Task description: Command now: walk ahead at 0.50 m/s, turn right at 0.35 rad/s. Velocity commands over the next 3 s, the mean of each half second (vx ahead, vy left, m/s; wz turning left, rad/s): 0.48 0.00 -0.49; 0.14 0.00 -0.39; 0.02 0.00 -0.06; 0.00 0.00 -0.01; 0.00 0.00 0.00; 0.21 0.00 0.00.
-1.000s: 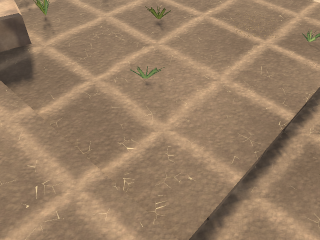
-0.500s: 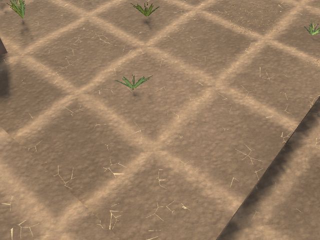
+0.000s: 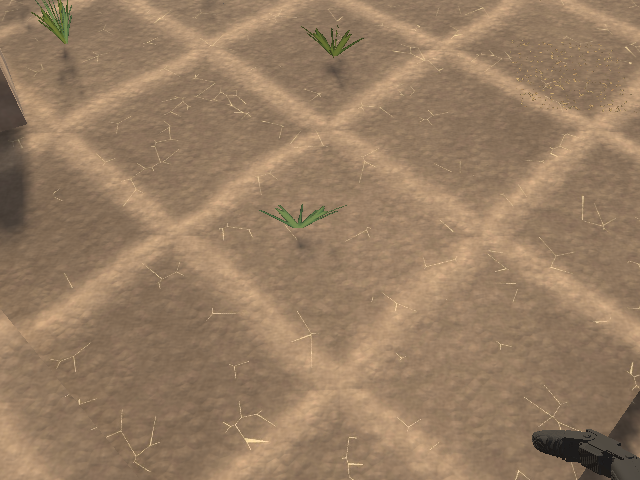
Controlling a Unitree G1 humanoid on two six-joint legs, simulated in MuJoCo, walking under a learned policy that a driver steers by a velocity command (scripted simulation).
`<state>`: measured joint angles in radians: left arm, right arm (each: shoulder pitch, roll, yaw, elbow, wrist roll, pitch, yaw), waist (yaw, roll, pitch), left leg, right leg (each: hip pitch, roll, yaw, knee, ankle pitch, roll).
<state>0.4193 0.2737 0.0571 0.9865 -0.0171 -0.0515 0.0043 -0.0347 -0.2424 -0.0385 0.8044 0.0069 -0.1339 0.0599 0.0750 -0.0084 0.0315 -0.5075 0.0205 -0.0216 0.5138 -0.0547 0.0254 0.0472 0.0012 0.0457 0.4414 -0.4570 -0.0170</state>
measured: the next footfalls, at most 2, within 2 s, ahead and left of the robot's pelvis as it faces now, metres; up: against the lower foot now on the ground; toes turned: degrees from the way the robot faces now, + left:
right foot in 0.48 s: +0.38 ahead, -0.19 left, -0.06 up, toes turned -26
left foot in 0.90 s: +0.56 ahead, +0.02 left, -0.06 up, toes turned -29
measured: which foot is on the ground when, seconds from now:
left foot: down 0.00-0.48, up 0.50-0.88, down 0.90-1.00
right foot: down 0.00-0.00, up 0.02-0.46, down 0.48-1.00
